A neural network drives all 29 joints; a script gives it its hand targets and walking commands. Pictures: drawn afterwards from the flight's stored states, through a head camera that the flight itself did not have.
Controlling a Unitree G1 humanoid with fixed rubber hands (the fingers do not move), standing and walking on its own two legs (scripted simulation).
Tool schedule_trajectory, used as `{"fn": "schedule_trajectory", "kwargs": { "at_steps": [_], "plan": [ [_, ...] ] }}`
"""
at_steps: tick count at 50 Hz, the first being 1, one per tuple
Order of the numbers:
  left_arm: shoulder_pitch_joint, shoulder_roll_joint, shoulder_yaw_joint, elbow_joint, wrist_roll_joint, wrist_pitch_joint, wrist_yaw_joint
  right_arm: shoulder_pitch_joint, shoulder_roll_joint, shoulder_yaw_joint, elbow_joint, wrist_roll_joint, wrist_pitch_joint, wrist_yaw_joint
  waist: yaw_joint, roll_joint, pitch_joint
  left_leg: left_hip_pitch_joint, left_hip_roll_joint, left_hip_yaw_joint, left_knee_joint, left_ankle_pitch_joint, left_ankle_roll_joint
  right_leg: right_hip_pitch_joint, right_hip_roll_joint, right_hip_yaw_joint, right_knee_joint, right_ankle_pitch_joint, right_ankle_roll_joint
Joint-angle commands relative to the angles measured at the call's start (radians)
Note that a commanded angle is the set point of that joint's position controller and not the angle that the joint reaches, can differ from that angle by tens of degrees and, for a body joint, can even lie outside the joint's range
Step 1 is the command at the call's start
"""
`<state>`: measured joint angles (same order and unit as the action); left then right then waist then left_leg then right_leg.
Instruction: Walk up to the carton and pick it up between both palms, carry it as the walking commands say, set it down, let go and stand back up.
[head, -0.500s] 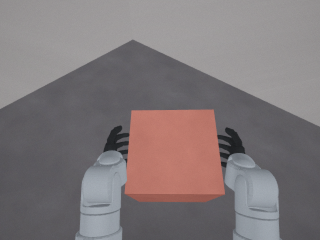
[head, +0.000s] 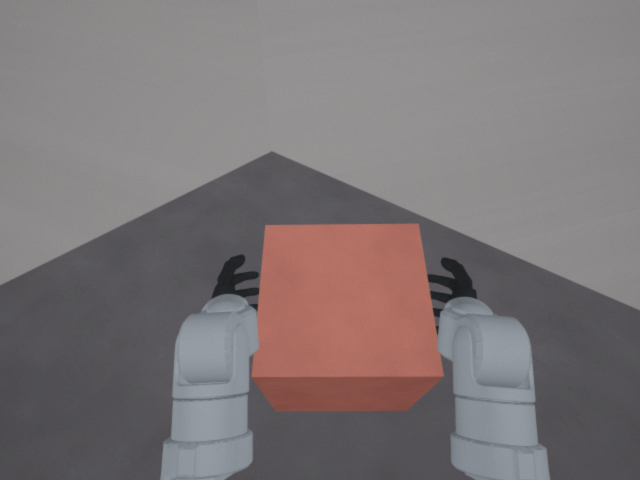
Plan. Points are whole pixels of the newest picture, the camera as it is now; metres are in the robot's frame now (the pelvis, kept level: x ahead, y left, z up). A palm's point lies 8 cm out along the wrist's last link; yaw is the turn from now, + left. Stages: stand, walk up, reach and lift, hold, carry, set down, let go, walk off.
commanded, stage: carry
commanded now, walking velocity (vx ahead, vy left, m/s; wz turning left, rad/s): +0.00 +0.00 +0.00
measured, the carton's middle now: (341, 325) +0.34 +0.00 +0.04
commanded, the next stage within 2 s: none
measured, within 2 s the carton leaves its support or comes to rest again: neither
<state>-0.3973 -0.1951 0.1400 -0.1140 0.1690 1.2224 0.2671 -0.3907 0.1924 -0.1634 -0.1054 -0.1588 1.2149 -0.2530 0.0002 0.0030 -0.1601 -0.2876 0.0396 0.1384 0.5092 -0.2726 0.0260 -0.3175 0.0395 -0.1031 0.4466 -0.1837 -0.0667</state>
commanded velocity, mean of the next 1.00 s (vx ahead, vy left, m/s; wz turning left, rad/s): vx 0.00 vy -0.05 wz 0.14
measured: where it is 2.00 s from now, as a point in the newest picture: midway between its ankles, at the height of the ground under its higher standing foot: outside the picture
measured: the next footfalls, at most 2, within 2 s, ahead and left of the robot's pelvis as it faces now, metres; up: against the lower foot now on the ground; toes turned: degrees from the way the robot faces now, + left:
right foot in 1.72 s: +0.05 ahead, -0.21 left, +0.00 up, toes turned +20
left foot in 1.96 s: -0.04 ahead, -0.03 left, +0.00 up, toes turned +43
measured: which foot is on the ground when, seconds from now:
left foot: down 0.00-1.00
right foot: down 0.00-1.00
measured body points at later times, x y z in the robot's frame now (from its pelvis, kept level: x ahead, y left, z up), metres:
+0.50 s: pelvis -0.02 +0.01 +0.00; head -0.03 +0.02 +0.45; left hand +0.30 +0.15 +0.07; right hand +0.31 -0.13 +0.07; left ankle +0.00 +0.09 -0.74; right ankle +0.03 -0.08 -0.74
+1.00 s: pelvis -0.03 +0.02 -0.01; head -0.02 +0.02 +0.44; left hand +0.29 +0.16 +0.08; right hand +0.30 -0.11 +0.09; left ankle +0.00 +0.09 -0.74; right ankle +0.03 -0.08 -0.74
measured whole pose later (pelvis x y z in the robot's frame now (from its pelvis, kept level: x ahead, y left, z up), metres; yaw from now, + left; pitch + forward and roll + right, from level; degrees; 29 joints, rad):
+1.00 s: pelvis -0.03 +0.02 -0.01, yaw +3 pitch +4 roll -1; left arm -0.32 -0.17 0.09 -0.14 0.12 1.02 0.27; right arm -0.33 0.17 -0.12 -0.13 -0.11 1.03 -0.26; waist -0.02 -0.01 -0.08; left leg -0.39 0.00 0.11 0.57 -0.25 0.07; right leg -0.41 -0.01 -0.13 0.52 -0.18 -0.04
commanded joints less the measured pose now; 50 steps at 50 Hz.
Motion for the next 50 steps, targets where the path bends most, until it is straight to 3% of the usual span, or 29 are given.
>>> {"fn": "schedule_trajectory", "kwargs": {
  "at_steps": [1, 21, 32, 40, 41, 42, 44, 45, 46, 47, 50],
  "plan": [
    [-0.423, -0.958, -0.527, -0.037, -0.347, -0.028, -0.235, -0.476, 0.943, 0.545, -0.051, 0.356, -0.027, 0.23, 0.0, -0.013, -0.226, 0.052, 0.126, -0.14, -0.059, 0.105, -0.007, 0.122, -0.195, 0.179, -0.045, 0.233, -0.009],
    [-0.48, -0.923, -0.461, 0.134, -0.277, -0.245, -0.291, -0.524, 0.881, 0.451, 0.124, 0.271, -0.244, 0.274, -0.005, -0.001, -0.275, 0.056, 0.122, -0.143, -0.079, 0.098, 0.015, 0.113, -0.185, 0.168, -0.018, 0.159, -0.011],
    [-0.482, -0.878, -0.441, 0.221, -0.249, -0.343, -0.296, -0.544, 0.823, 0.429, 0.204, 0.251, -0.341, 0.283, -0.009, 0.001, -0.268, 0.043, 0.123, -0.148, -0.101, 0.107, 0.026, 0.111, -0.179, 0.154, 0.003, 0.138, -0.008],
    [-0.466, -0.84, -0.435, 0.221, -0.244, -0.384, -0.288, -0.541, 0.781, 0.427, 0.196, 0.252, -0.382, 0.276, -0.011, -0.001, -0.269, 0.038, 0.13, -0.16, -0.102, 0.136, 0.035, 0.113, -0.172, 0.139, 0.016, 0.136, -0.003],
    [-0.571, -0.884, -0.504, 0.078, -0.305, -0.38, -0.274, -0.663, 0.814, 0.491, 0.049, 0.314, -0.379, 0.261, -0.011, 0.0, -0.268, 0.035, 0.145, -0.179, -0.104, 0.162, 0.034, 0.114, -0.167, 0.13, 0.019, 0.127, 0.008],
    [-0.506, -0.874, -0.49, 0.155, -0.281, -0.362, -0.271, -0.605, 0.802, 0.478, 0.119, 0.289, -0.36, 0.26, -0.01, 0.003, -0.268, 0.033, 0.159, -0.198, -0.106, 0.167, 0.039, 0.112, -0.157, 0.12, 0.025, 0.107, 0.011],
    [-0.416, -0.877, -0.492, 0.15, -0.275, -0.343, -0.266, -0.511, 0.814, 0.482, 0.123, 0.288, -0.337, 0.261, -0.01, 0.015, -0.28, 0.039, 0.177, -0.222, -0.093, 0.23, 0.048, 0.117, -0.15, 0.105, 0.033, 0.111, 0.013],
    [-0.418, -0.893, -0.512, 0.103, -0.289, -0.332, -0.263, -0.505, 0.835, 0.502, 0.083, 0.304, -0.325, 0.26, -0.011, 0.022, -0.28, 0.035, 0.182, -0.233, -0.086, 0.257, 0.052, 0.117, -0.149, 0.097, 0.04, 0.112, 0.014],
    [-0.431, -0.965, -0.592, -0.058, -0.348, -0.304, -0.255, -0.515, 0.911, 0.584, -0.075, 0.368, -0.295, 0.255, -0.012, 0.035, -0.277, 0.03, 0.19, -0.247, -0.08, 0.278, 0.055, 0.106, -0.148, 0.088, 0.053, 0.106, 0.016],
    [-0.414, -1.0, -0.634, -0.152, -0.381, -0.259, -0.244, -0.489, 0.953, 0.628, -0.164, 0.401, -0.25, 0.246, -0.013, 0.051, -0.28, 0.033, 0.201, -0.27, -0.074, 0.299, 0.063, 0.086, -0.144, 0.08, 0.075, 0.102, 0.017],
    [-0.226, -0.942, -0.617, -0.18, -0.365, -0.145, -0.227, -0.285, 0.91, 0.621, -0.196, 0.381, -0.139, 0.227, -0.015, 0.084, -0.307, 0.051, 0.233, -0.319, -0.028, 0.423, 0.087, 0.043, -0.146, 0.064, 0.128, 0.133, 0.022]
  ]
}}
